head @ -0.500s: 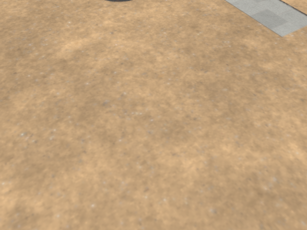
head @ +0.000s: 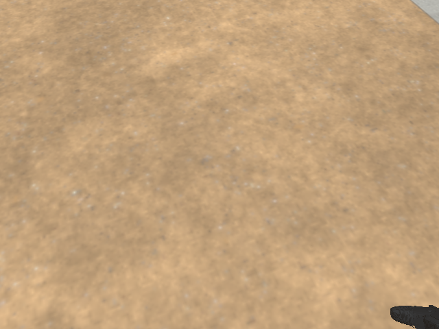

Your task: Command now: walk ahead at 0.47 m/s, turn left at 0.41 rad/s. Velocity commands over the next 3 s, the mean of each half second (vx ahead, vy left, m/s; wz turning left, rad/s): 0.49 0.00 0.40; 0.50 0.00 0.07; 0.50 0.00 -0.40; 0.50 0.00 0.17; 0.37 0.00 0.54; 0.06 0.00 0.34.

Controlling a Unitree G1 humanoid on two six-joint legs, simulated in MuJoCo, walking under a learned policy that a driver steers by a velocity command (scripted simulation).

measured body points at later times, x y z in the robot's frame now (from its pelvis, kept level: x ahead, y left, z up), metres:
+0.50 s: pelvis +0.30 -0.02 +0.01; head +0.32 -0.01 +0.46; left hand +0.46 +0.27 -0.05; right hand +0.39 -0.29 -0.11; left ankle +0.13 +0.07 -0.68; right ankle +0.41 -0.11 -0.71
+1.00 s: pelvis +0.56 +0.08 +0.01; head +0.59 +0.10 +0.46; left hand +0.48 +0.36 -0.12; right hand +0.85 -0.08 -0.05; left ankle +0.63 +0.20 -0.71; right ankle +0.43 -0.10 -0.67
